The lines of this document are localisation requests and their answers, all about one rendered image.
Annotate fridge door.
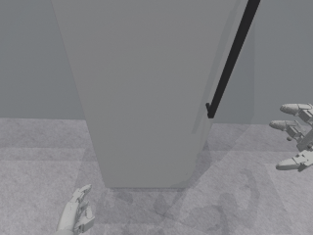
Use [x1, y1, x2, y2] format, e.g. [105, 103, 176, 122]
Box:
[51, 0, 263, 188]

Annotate robot left hand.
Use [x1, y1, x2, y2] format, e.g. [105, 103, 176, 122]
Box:
[56, 184, 95, 235]

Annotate robot right hand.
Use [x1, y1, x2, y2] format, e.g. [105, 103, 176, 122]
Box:
[269, 103, 313, 172]

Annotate handle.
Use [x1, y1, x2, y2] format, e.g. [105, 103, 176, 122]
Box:
[205, 0, 260, 118]

